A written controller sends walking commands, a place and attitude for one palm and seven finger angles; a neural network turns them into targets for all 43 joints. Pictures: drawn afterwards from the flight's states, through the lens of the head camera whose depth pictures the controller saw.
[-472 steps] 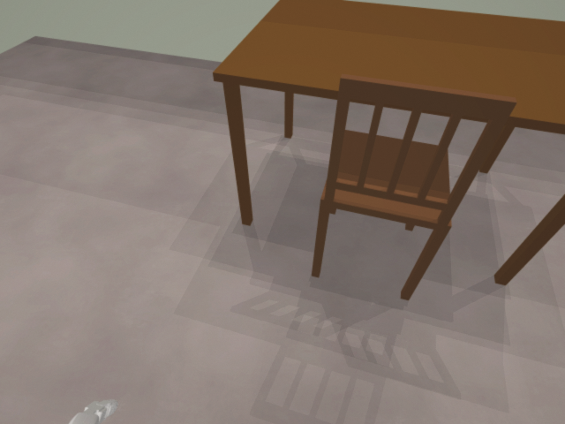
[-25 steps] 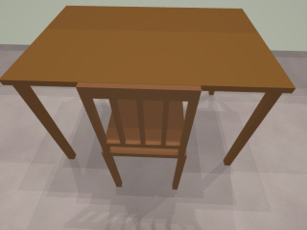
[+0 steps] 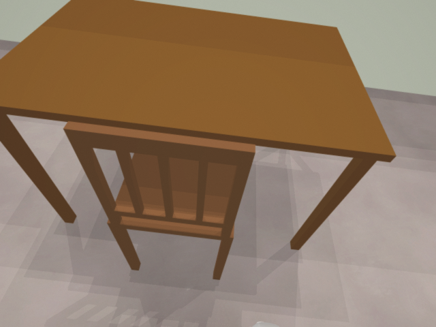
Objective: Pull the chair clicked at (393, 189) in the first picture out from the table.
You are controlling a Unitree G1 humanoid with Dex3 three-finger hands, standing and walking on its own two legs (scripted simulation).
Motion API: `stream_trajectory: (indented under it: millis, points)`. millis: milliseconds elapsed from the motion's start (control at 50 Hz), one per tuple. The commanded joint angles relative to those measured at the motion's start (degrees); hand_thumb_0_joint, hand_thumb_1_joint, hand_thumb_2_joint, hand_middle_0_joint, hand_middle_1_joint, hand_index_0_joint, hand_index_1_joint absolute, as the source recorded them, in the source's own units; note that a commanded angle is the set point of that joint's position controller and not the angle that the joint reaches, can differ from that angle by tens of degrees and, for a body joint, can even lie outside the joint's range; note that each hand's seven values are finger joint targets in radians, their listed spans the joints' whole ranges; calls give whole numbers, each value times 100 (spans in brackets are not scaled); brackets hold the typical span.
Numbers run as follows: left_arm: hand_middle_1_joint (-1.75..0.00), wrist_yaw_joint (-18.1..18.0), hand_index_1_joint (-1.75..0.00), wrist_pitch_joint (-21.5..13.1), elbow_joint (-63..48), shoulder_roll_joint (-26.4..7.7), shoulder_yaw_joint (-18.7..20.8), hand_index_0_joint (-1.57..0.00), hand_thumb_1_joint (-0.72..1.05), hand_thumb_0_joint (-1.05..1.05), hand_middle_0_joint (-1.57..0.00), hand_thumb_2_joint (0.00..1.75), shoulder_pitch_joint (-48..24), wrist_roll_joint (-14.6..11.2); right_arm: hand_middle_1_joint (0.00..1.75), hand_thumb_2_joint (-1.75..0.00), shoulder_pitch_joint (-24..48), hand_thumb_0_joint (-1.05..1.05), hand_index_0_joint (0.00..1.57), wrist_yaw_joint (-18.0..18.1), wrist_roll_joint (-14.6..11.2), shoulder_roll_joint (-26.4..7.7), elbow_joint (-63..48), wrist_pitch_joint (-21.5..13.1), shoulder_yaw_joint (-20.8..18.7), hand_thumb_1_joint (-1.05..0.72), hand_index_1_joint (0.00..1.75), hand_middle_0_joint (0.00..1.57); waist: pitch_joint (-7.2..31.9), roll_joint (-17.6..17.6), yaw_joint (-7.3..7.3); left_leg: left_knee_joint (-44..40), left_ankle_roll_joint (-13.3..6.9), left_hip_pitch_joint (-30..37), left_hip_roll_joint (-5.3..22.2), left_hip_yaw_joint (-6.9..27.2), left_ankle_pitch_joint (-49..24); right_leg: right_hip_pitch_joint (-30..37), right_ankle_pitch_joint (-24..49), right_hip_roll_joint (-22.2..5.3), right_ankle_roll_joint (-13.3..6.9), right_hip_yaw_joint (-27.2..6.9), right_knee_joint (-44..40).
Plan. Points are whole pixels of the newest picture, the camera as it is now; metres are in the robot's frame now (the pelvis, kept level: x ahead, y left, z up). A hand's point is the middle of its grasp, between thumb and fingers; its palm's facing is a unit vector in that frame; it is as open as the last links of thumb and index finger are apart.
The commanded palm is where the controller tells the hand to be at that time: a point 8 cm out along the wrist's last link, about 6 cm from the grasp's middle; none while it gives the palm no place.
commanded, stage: come to a stop and stand still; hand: left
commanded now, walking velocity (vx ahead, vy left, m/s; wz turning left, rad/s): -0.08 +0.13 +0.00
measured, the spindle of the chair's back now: (166, 188) +0.43 +0.16 -0.09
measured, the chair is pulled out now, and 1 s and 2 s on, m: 0.00 0.00 0.00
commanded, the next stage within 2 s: look again from close up in 1.04 s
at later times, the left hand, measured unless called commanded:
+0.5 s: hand out of the picture +0.01 +0.16 -0.20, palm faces +0.10 -0.97 -0.23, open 7.3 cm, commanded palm none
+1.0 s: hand out of the picture -0.07 +0.13 -0.17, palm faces +0.04 -0.99 -0.16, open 7.4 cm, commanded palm none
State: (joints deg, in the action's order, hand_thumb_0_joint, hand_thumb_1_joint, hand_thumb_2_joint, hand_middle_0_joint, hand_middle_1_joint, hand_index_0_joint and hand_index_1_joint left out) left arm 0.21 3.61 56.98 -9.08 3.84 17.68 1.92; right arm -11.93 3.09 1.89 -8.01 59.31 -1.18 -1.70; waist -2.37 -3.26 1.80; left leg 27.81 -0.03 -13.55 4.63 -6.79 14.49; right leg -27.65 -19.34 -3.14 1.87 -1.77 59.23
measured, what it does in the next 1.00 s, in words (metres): steps on the spot: right foot, then left foot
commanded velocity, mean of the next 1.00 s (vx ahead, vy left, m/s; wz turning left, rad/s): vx -0.01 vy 0.09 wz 0.00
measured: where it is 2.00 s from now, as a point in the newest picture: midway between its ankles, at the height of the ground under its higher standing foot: outside the picture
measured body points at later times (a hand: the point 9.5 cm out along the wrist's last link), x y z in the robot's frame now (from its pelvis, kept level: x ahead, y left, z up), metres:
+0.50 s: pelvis -0.02 -0.04 -0.02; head +0.00 -0.02 +0.43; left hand +0.01 +0.21 -0.18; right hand +0.06 -0.28 -0.16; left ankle -0.01 +0.07 -0.75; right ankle +0.03 -0.21 -0.74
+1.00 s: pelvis -0.05 -0.03 +0.00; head -0.05 -0.03 +0.45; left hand -0.07 +0.18 -0.16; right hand -0.05 -0.25 -0.16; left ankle -0.01 +0.07 -0.74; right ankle -0.09 -0.11 -0.74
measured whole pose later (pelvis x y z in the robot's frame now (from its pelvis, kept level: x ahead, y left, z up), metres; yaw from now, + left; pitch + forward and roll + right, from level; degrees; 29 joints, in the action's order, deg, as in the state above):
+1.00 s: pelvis -0.05 -0.03 +0.00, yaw +0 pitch -1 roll +1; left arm -2.2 -0.2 63.6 -6.6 -0.3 18.7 0.4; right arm -15.7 1.1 0.7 -8.5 63.7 1.0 0.0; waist -1.6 -0.6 0.1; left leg 21.9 -2.3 -12.7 -2.0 -4.0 8.0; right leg -6.6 -16.9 1.3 -2.7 2.4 24.7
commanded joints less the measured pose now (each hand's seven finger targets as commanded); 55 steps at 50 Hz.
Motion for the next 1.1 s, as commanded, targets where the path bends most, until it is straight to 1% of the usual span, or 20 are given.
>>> stream_trajectory:
  millis: [0,40,60,100,140,180,240,340,420,440,460,480,500,560,700,740,800,840,980,1080]
  points:
    - [-30,10,-30,-137,-206,-17,-36,-20,90,0,-20,90,296,-24,30,-90,-293,0,20,-26,36,-1116,-208,46,-325,-90,30,20,97,1538,-252,-669,-707,189,1023,524,-1796,398,-199,20,115,605,-1587]
    - [-30,-31,-30,-313,-43,-105,-44,-20,90,0,-20,90,567,-45,30,-90,-230,0,20,-76,14,-1055,-190,100,-305,-90,30,20,320,1471,-131,4,-426,136,735,412,-1540,1153,328,174,112,810,-2717]
    - [-30,-59,-30,-425,106,-295,-22,-20,90,0,-20,90,871,-40,30,-90,-289,0,20,-115,-17,-909,-185,110,-279,-90,30,20,475,910,-10,500,-159,-42,410,272,-850,1679,1066,100,134,685,-3457]
    - [-30,-146,-30,-553,85,-1142,61,-20,90,0,-20,90,640,-4,30,-90,-628,0,20,-164,-109,-248,-308,190,-139,-90,30,20,596,-1534,-154,1486,249,-850,-313,135,1805,1889,3219,-1524,-350,-1086,-3924]
    - [-30,-159,-30,-463,-145,-1282,64,-20,90,0,-20,90,305,18,30,-90,-496,0,20,-192,-141,-335,-404,252,-185,-90,30,20,335,-391,-163,1842,141,-653,-260,379,1720,1295,3234,-1791,-835,-973,-3835]
    - [-30,-263,-30,-506,-26,-1274,164,-20,90,0,-20,90,296,-5,30,-90,-321,0,20,-156,-101,-534,-384,305,-187,-90,30,20,263,-1668,46,2737,171,-1386,-302,547,1724,1913,4795,-1798,-1042,-1290,-3518]
    - [-30,-389,-30,-442,-28,-1243,203,-20,90,0,-20,90,442,-10,30,-90,-121,0,20,-208,-104,-660,-469,378,-224,-90,30,20,329,-949,164,3344,203,-1752,-401,753,1562,2267,5133,-1965,-1349,-1084,-3375]
    - [-30,-448,-30,-392,-262,-1311,247,-20,90,0,-20,90,26,33,30,-90,-57,0,20,-323,-94,-507,-660,468,-220,-90,30,20,412,-836,68,2572,214,-1163,-367,818,1185,1563,2971,-1944,-1282,-962,-3664]
    - [-30,-325,-30,-260,-468,-1243,231,-20,90,0,-20,90,-488,4,30,-90,-845,0,20,-290,-144,-431,-433,277,-190,-90,30,20,471,-689,-310,-48,134,730,-621,351,41,478,991,-1257,-751,-665,-3257]
    - [-30,-286,-30,-199,-514,-984,155,-20,90,0,-20,90,-402,-23,30,-90,-958,0,20,-255,-154,-640,-379,211,-226,-90,30,20,527,213,-333,-510,124,1175,-402,535,-72,139,165,-765,-530,-367,-2636]
    - [-30,-267,-30,-137,-592,-604,94,-20,90,0,-20,90,-334,-68,30,-90,-858,0,20,-233,-86,-1078,-478,171,-306,-90,30,20,266,1931,-338,-1296,-238,858,753,2041,78,-461,-1061,-41,-173,230,-1526]
    - [-30,-288,-30,-86,-619,-585,80,-20,90,0,-20,90,-441,-64,30,-90,-627,0,20,-201,-53,-1312,-656,231,-325,-90,30,20,-73,2243,-346,-1623,-714,-405,1232,2542,110,-87,-1432,167,-74,203,-714]
    - [-30,-265,-30,-76,-621,-647,111,-20,90,0,-20,90,-426,-70,30,-90,-259,0,20,-190,2,-1214,-774,265,-280,-90,30,20,-392,1653,-204,-1716,-1032,-1259,1246,2351,595,319,-1128,80,-160,70,-196]
    - [-30,-219,-30,-92,-244,-550,75,-20,90,0,-20,90,-63,6,30,-90,176,0,20,-170,-16,-844,-793,169,-141,-90,30,20,-290,1101,25,-1565,-942,-1115,801,1965,569,336,-495,33,-199,58,355]
    - [-30,-213,-30,-239,-67,-297,-131,-20,90,0,-20,90,137,-73,30,-90,-435,0,20,-119,-39,-811,-397,134,-109,-90,30,20,267,788,-154,-1244,-1055,326,822,1989,-743,1066,-693,86,-175,275,-2299]
    - [-30,-246,-30,-319,134,-339,-159,-20,90,0,-20,90,492,-78,30,-90,-405,0,20,-138,-110,-748,-299,115,-74,-90,30,20,390,560,-11,-927,-775,102,567,1793,-716,1912,401,52,-204,183,-3682]
    - [-30,-258,-30,-450,235,-711,-187,-20,90,0,-20,90,288,-102,30,-90,-386,0,20,-174,-171,-402,-248,91,26,-90,30,20,13,-341,-232,-469,-71,53,-286,896,-273,1495,1057,-1064,-699,-934,-4350]
    - [-30,-267,-30,-539,308,-552,-224,-20,90,0,-20,90,121,-120,30,-90,-414,0,20,-169,-114,-395,-34,127,24,-90,30,20,-49,-891,-272,-435,-34,330,-228,828,-628,1334,1680,-854,-707,-785,-4260]
    - [-30,-262,-30,-465,570,-359,-301,-20,90,0,-20,90,445,-146,30,-90,-557,0,20,-143,-135,-451,376,115,111,-90,30,20,-431,395,-193,-1104,-113,525,36,1113,-322,1084,29,-346,-467,-395,-4381]
    - [-30,-259,-30,-469,669,-296,-308,-20,90,0,-20,90,636,-148,30,-90,-673,0,20,-121,-131,-379,483,106,126,-90,30,20,-420,426,-157,-1164,-101,438,33,1092,-190,1206,54,-321,-447,-349,-4424]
